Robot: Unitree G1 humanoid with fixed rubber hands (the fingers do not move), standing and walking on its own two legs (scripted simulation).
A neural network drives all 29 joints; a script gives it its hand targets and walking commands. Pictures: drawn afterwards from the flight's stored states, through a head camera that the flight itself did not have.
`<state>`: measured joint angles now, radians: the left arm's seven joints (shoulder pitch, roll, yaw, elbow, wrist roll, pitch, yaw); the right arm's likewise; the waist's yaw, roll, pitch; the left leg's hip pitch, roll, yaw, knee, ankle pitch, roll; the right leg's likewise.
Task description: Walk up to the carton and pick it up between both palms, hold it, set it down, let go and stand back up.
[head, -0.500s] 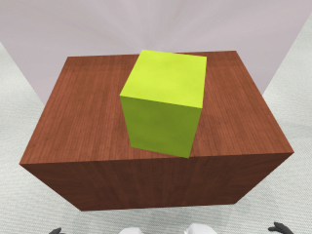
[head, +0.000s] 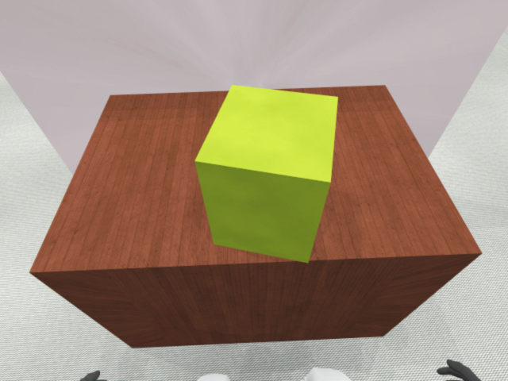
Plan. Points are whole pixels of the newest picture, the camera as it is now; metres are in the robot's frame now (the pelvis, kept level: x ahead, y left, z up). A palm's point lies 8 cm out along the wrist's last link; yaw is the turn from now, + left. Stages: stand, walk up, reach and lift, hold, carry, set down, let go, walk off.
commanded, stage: walk up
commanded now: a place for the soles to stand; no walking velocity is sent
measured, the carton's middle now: (271, 176) +0.46 -0.01 +0.03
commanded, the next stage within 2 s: reach and lift in 0.18 s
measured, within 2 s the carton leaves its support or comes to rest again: neither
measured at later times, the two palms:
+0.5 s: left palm (92, 367) +0.15 +0.29 -0.08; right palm out of the picture +0.11 -0.30 -0.08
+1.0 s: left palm (89, 355) +0.16 +0.27 -0.03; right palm (442, 378) +0.13 -0.24 -0.04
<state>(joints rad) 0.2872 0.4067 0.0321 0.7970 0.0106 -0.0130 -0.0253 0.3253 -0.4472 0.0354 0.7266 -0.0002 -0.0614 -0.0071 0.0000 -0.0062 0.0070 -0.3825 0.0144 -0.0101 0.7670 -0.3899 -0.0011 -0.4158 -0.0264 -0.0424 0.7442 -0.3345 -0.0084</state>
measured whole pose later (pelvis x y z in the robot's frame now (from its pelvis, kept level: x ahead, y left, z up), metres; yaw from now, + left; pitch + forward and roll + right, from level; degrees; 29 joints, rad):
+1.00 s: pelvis -0.02 -0.01 +0.02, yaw +0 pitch -7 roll +0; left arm 0.15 0.40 0.03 0.48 -0.03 0.19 -0.03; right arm 0.21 -0.14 -0.08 0.71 -0.07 -0.25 -0.05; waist 0.00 -0.05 0.10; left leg -0.17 0.02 -0.01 0.55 -0.26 -0.01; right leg -0.21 -0.02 -0.04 0.54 -0.22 -0.01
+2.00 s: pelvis +0.01 +0.01 +0.02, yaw +0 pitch -4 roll -1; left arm 0.15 0.39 0.00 0.21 -0.26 -0.01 -0.11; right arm 0.28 0.03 0.07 0.22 0.04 -0.19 -0.25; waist 0.00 -0.02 0.10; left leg -0.17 0.02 -0.01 0.54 -0.30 -0.01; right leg -0.18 -0.02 -0.04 0.49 -0.23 0.00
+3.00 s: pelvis +0.01 +0.00 +0.03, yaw +0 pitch -3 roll -1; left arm -0.40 0.39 -0.04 0.38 -0.31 0.30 -0.06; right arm -0.29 -0.04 -0.09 0.26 0.08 0.24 -0.26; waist 0.00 -0.02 0.06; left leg -0.17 0.02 -0.01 0.50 -0.28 -0.01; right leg -0.19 -0.02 -0.04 0.45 -0.21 0.01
